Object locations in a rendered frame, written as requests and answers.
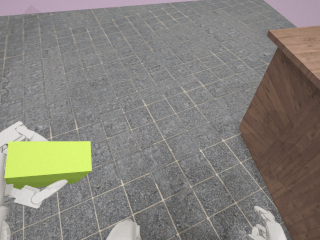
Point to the left robot forearm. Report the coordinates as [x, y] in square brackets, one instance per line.
[5, 229]

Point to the robot right hand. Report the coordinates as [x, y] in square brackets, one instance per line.
[271, 231]

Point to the sponge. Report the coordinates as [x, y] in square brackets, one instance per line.
[42, 163]

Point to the table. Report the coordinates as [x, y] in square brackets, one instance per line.
[281, 129]

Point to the left robot thigh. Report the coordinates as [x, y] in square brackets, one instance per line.
[125, 230]

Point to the robot left hand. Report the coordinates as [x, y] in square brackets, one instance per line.
[28, 196]

